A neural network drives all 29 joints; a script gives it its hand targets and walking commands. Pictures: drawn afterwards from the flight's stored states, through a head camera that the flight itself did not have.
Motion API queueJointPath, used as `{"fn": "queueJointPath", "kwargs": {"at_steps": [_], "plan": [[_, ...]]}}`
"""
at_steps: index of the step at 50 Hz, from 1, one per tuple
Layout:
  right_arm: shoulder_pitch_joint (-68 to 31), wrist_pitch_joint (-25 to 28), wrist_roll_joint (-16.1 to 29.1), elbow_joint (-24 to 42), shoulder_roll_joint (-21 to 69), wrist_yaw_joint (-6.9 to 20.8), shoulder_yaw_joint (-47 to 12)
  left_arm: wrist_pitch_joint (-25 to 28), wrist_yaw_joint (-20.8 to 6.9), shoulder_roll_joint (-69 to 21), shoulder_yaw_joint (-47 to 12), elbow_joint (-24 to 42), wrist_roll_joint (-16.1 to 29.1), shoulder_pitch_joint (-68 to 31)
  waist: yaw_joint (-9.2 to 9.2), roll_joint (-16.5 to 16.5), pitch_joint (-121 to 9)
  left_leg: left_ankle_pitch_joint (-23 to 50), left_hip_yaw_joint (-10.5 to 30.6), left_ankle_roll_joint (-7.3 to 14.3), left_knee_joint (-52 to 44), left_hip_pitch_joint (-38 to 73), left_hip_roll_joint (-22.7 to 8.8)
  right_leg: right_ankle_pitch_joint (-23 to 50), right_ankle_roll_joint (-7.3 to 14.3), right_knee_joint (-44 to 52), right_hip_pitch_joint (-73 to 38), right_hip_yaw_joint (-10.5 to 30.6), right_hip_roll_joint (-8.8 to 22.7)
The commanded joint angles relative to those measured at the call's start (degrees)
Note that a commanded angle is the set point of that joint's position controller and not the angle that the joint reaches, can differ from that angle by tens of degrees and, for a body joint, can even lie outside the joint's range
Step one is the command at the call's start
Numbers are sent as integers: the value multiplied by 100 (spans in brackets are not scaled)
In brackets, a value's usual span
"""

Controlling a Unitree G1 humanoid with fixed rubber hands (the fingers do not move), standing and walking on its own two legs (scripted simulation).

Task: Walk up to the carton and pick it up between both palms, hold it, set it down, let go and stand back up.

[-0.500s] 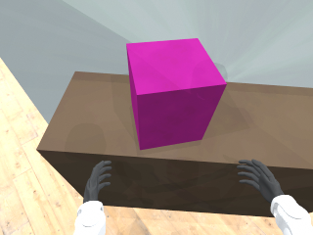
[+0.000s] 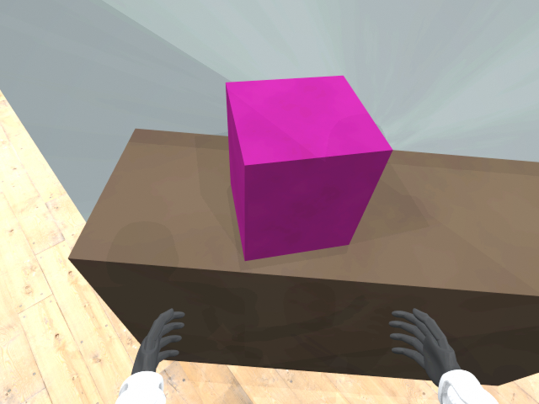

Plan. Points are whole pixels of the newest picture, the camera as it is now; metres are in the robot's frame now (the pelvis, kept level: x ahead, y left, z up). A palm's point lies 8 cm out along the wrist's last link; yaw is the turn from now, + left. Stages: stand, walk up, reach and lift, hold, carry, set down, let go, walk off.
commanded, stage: set down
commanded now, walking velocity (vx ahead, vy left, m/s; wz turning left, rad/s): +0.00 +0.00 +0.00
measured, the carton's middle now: (292, 170) +0.48 +0.00 +0.05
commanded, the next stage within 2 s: let go in 0.50 s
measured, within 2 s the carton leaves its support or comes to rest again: neither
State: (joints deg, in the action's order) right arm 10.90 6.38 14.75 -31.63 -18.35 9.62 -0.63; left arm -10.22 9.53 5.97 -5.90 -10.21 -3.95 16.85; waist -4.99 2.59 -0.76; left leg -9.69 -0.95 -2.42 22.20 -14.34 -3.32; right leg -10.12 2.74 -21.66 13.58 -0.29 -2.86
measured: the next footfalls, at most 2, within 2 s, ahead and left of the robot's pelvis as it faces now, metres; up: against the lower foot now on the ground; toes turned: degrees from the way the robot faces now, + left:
none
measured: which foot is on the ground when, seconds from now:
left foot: down 0.00-1.00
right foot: down 0.00-1.00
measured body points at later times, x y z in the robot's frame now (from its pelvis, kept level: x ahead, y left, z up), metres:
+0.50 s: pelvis +0.02 +0.01 +0.00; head +0.04 +0.03 +0.45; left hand +0.17 +0.22 -0.07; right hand +0.20 -0.22 -0.07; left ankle +0.02 +0.15 -0.74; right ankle +0.01 -0.09 -0.74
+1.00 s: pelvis +0.02 +0.01 +0.00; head +0.06 +0.03 +0.45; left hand +0.16 +0.24 -0.09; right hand +0.20 -0.20 -0.09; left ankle +0.02 +0.15 -0.74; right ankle +0.01 -0.09 -0.74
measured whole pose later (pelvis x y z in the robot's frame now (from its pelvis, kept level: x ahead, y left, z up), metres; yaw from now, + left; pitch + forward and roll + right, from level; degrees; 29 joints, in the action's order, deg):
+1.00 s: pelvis +0.02 +0.01 +0.00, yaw +0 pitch +2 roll +0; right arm 10.9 13.8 5.0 -41.6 -9.6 0.1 -0.5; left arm -9.0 2.2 13.9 -4.4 -19.9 -3.3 15.6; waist -4.7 2.7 3.0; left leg -11.7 -1.0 -1.8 22.2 -12.2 -2.5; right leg -12.1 2.0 -21.7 11.3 -0.3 -2.1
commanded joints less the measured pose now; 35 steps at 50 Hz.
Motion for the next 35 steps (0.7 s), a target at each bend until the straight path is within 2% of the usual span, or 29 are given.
{"fn": "queueJointPath", "kwargs": {"at_steps": [1,2,3,5,6,7,10,12,14,15,16,18,19,21,22,23,24,26,27,28,29,31,33,34,35], "plan": [[-563,386,-772,887,-376,-216,545,308,-125,497,575,609,737,-946,330,364,-183,-19,-396,308,-338,297,446,-894,-248,663,-503,517,430],[-557,466,-733,992,-417,-208,550,394,-88,535,593,881,727,-930,306,290,-406,181,-362,276,-316,334,437,-575,-233,578,-640,475,404],[-447,476,-787,766,-411,-241,516,395,-140,551,603,640,687,-827,383,331,-332,267,-405,268,-286,462,450,-352,-234,586,-596,408,365],[-282,599,-756,658,-431,-269,461,488,-160,589,630,708,679,-681,401,263,-530,531,-369,247,-281,538,467,456,-228,455,-776,299,318],[-189,621,-807,517,-403,-311,414,482,-230,618,641,434,676,-533,432,334,-551,594,-412,253,-252,567,482,768,-263,466,-870,325,374],[-159,700,-777,450,-441,-327,376,525,-239,659,666,571,622,-512,445,238,-659,740,-363,223,-253,593,492,1097,-255,403,-980,311,366],[164,882,-758,223,-417,-436,203,624,-375,729,734,405,562,-157,524,398,-814,1088,-318,205,-194,690,568,2464,-313,328,-1322,290,405],[294,961,-752,-104,-385,-490,118,655,-474,745,745,232,484,-30,601,389,-736,1174,-272,178,-209,801,584,2840,-340,321,-1350,262,424],[278,1064,-774,-208,-305,-545,72,685,-574,752,734,67,444,17,598,390,-788,1191,-244,187,-212,951,577,2915,-329,349,-1304,204,416],[265,1112,-755,-203,-311,-557,86,689,-591,743,715,118,460,25,611,327,-786,1163,-231,177,-211,976,574,2917,-320,359,-1257,197,408],[262,1190,-735,-188,-316,-557,102,711,-591,781,751,203,451,38,548,325,-904,1204,-189,182,-216,1019,558,2860,-317,349,-1262,146,367],[191,1246,-837,-323,-186,-653,87,674,-686,882,739,-93,467,-3,632,386,-674,1006,-226,184,-201,1016,580,2714,-352,416,-1178,136,404],[120,1300,-794,-208,-181,-651,75,714,-664,909,732,112,506,-79,563,358,-806,994,-226,206,-189,1002,571,2592,-340,397,-1179,107,374],[-33,1288,-827,-248,-150,-666,132,654,-664,927,734,35,494,-200,542,263,-654,831,-216,198,-260,1028,538,1999,-288,475,-1003,92,345],[-81,1260,-936,-292,-51,-710,114,613,-706,995,732,-218,517,-279,560,344,-438,610,-272,225,-256,961,541,1689,-318,513,-927,134,378],[-174,1286,-892,-137,-85,-693,154,637,-663,999,708,26,572,-379,481,270,-572,589,-267,233,-271,1020,517,1416,-295,501,-861,64,330],[-267,1242,-948,-160,-42,-700,194,616,-640,1016,700,77,595,-507,511,193,-460,499,-295,240,-291,980,504,1086,-284,518,-755,57,322],[-337,1114,-1075,-191,65,-750,250,536,-651,1050,641,-95,660,-687,516,140,-200,187,-331,268,-334,919,484,396,-272,569,-555,91,345],[-313,1002,-1201,-397,195,-813,222,420,-728,1079,642,-496,652,-709,555,196,62,-41,-388,299,-347,876,500,46,-283,655,-435,153,389],[-320,934,-1282,-488,265,-853,220,366,-755,1126,679,-634,626,-761,540,162,141,-126,-408,320,-343,916,479,-156,-302,669,-352,148,404],[-386,913,-1278,-389,242,-847,252,343,-734,1095,643,-481,628,-815,519,120,102,-145,-404,311,-367,958,458,-319,-275,669,-277,116,366],[-445,857,-1365,-229,270,-876,349,305,-733,1107,588,-325,743,-923,520,137,87,-170,-432,321,-348,915,468,-492,-277,661,-210,90,350],[-366,826,-1416,-240,353,-901,341,292,-747,1113,625,-368,715,-868,483,34,36,-117,-435,312,-323,953,455,-470,-258,638,-203,41,340],[-351,790,-1494,-346,453,-949,359,271,-784,1189,636,-543,742,-918,525,53,148,-194,-466,320,-298,885,473,-444,-286,644,-185,51,366],[-359,805,-1474,-267,443,-940,355,295,-750,1207,646,-312,748,-947,511,-50,26,-96,-462,305,-278,931,464,-358,-275,601,-210,31,342]]}}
